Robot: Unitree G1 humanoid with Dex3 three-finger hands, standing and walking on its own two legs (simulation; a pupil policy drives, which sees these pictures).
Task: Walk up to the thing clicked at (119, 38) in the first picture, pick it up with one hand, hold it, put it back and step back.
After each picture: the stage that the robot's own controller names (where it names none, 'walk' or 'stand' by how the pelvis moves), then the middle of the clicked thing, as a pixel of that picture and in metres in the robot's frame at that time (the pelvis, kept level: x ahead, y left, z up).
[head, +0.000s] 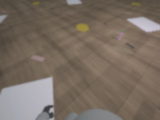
stand; (120, 35) +2.07 -0.70 -0.66
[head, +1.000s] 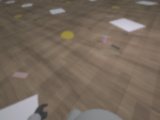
walk; (105, 38) +2.02 -0.18 -0.63
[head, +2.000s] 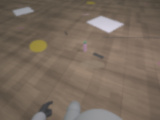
walk; (85, 46) +1.44 +0.22 -0.65
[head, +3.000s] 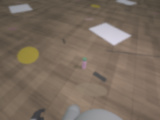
walk; (84, 63) +0.94 +0.15 -0.63
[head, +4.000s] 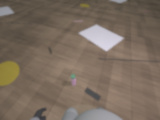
walk; (73, 80) +0.58 +0.22 -0.64
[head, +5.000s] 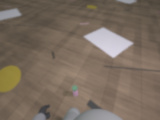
stand; (75, 91) +0.42 +0.19 -0.63
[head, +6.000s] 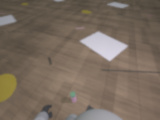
stand; (73, 97) +0.37 +0.20 -0.65
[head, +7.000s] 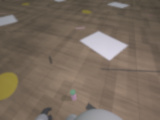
stand; (73, 95) +0.40 +0.21 -0.66
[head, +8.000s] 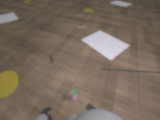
stand; (73, 95) +0.39 +0.20 -0.66
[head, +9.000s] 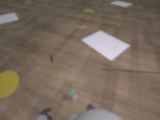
stand; (74, 95) +0.39 +0.20 -0.66
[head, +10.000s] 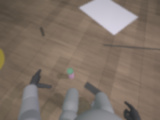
go down; (70, 73) +0.44 +0.20 -0.50
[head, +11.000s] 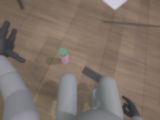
go down; (64, 56) +0.48 +0.23 -0.27
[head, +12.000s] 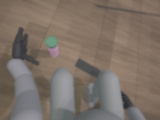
close in; (53, 48) +0.47 +0.25 -0.20
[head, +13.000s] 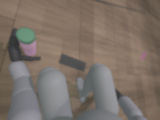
close; (28, 44) +0.46 +0.29 -0.16
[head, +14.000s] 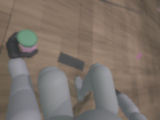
lift; (28, 45) +0.43 +0.29 -0.16
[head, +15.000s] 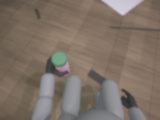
lift; (62, 66) +0.34 +0.21 -0.01
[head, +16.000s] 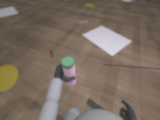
hold; (69, 73) +0.31 +0.15 +0.05
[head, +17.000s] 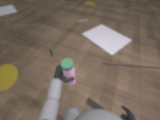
hold; (69, 73) +0.32 +0.16 +0.03
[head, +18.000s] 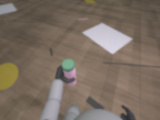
crouch; (70, 74) +0.32 +0.15 +0.02
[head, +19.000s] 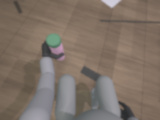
crouch; (57, 49) +0.46 +0.21 -0.04
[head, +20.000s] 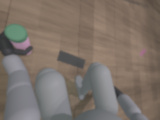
lower; (21, 43) +0.45 +0.30 -0.17
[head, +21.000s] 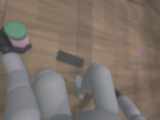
lower; (20, 41) +0.46 +0.30 -0.17
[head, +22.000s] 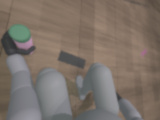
lower; (24, 43) +0.45 +0.30 -0.16
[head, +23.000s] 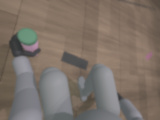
lower; (30, 45) +0.44 +0.29 -0.16
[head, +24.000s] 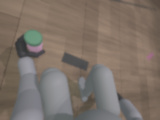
draw back; (35, 46) +0.44 +0.27 -0.15
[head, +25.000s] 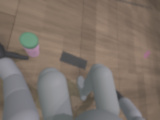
rise; (32, 47) +0.44 +0.28 -0.17
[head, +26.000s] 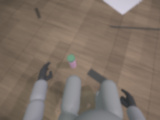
walk; (72, 62) +0.47 +0.20 -0.34
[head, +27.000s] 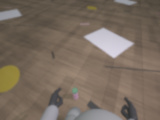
stand; (75, 93) +0.40 +0.17 -0.59
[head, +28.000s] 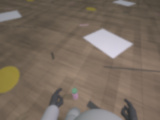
stand; (75, 94) +0.40 +0.18 -0.60
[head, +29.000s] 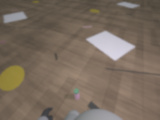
stand; (76, 94) +0.41 +0.17 -0.64
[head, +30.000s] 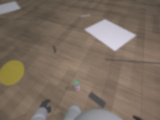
walk; (77, 86) +0.43 +0.18 -0.64
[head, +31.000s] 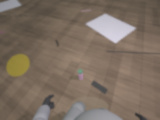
walk; (80, 74) +0.58 +0.18 -0.64
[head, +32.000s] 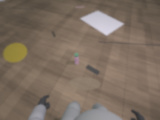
walk; (76, 59) +0.87 +0.24 -0.64
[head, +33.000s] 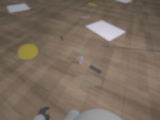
stand; (81, 58) +1.05 +0.21 -0.64
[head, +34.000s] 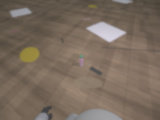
stand; (81, 60) +1.04 +0.21 -0.66
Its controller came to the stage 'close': yes
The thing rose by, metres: 0.68
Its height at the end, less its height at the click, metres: +0.00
